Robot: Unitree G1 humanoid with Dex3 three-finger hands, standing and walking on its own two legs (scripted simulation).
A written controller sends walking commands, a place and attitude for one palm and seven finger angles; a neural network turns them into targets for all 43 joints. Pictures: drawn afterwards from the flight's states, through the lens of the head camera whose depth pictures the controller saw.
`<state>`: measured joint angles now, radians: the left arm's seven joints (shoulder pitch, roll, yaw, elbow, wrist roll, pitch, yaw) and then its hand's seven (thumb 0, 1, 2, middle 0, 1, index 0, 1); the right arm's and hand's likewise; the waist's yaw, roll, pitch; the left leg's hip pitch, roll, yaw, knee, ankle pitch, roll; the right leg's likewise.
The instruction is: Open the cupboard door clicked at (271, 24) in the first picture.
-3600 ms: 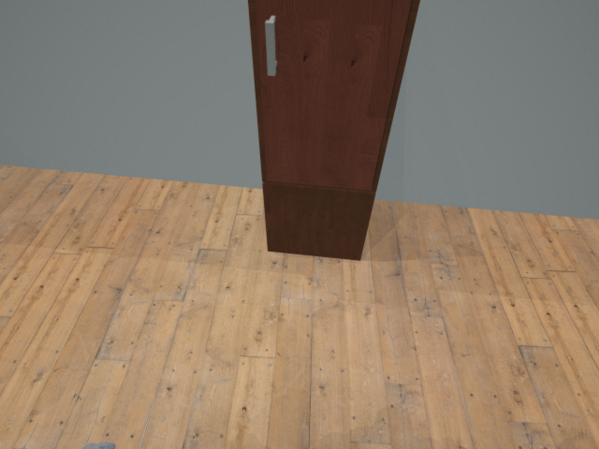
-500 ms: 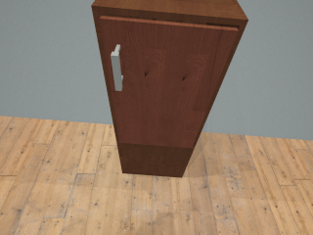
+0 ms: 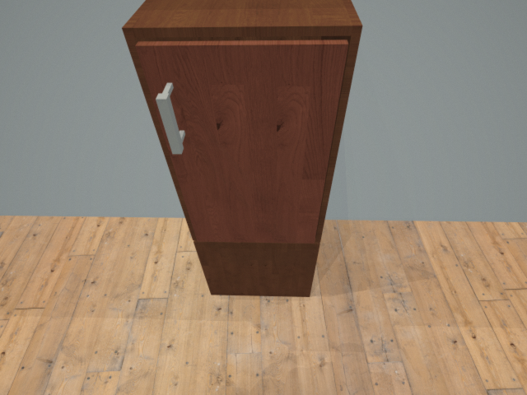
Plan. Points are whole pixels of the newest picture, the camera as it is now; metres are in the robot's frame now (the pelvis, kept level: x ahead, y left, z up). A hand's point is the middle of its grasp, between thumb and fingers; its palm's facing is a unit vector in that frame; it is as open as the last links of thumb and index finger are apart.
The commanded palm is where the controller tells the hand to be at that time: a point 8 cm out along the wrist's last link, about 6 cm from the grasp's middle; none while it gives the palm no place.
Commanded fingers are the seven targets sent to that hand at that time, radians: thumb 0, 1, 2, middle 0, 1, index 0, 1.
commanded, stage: come to a stop and stand still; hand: left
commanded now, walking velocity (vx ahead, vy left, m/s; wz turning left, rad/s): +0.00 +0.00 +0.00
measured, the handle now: (173, 119) +0.57 +0.21 +0.12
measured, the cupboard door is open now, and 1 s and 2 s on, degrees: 0 0 0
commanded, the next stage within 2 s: look again from close up in 0.30 s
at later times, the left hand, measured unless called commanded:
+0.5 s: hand out of the picture -0.05 +0.18 -0.17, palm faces +0.04 -0.98 -0.20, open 7.4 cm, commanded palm none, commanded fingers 0.00 0.90 0.90 -0.20 -0.30 -0.20 -0.30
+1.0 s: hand out of the picture +0.03 +0.24 -0.15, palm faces +0.04 -0.96 -0.29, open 7.4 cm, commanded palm none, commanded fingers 0.00 0.90 0.90 -0.20 -0.30 -0.20 -0.30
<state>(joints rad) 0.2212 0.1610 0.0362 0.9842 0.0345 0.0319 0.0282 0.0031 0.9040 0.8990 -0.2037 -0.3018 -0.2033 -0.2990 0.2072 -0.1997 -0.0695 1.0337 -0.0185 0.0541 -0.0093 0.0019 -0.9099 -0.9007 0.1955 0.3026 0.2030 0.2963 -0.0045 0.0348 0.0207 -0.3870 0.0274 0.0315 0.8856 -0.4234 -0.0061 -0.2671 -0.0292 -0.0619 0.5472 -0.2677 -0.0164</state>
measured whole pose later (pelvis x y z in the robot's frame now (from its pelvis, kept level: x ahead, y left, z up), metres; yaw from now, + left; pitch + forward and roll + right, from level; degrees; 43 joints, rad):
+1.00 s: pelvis -0.04 +0.01 +0.01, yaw +1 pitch -3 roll +0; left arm 0.22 0.28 0.01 1.00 0.02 0.00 0.02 0.00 0.90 0.90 -0.21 -0.30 -0.20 -0.30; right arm 0.23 -0.28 -0.01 1.01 -0.02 -0.01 0.00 0.00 -0.91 -0.90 0.20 0.30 0.21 0.30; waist 0.00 -0.01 -0.01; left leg -0.18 0.00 0.04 0.46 -0.22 0.02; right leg -0.23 -0.05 -0.08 0.44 -0.16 0.01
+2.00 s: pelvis -0.02 +0.01 -0.01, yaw +1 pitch -2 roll +0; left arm 0.28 0.22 0.03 0.92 0.03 0.03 0.04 0.01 0.91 0.90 -0.20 -0.30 -0.20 -0.30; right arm 0.25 -0.20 -0.05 0.92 -0.03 0.01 -0.03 0.01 -0.91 -0.90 0.20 0.30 0.20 0.30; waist 0.00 0.01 0.00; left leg -0.25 0.01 0.06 0.62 -0.34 0.03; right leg -0.30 -0.05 -0.06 0.61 -0.27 0.01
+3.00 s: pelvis -0.03 +0.02 +0.01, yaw +2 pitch -1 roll +0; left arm 0.27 0.21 0.00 1.09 0.02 -0.01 0.03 0.00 0.90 0.90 -0.21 -0.30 -0.20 -0.30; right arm 0.21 -0.20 -0.01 1.11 -0.01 -0.01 0.00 0.00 -0.91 -0.90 0.20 0.30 0.21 0.30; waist 0.01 -0.01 0.02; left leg -0.18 -0.02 0.04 0.42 -0.22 0.03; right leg -0.23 -0.05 -0.07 0.41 -0.16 0.02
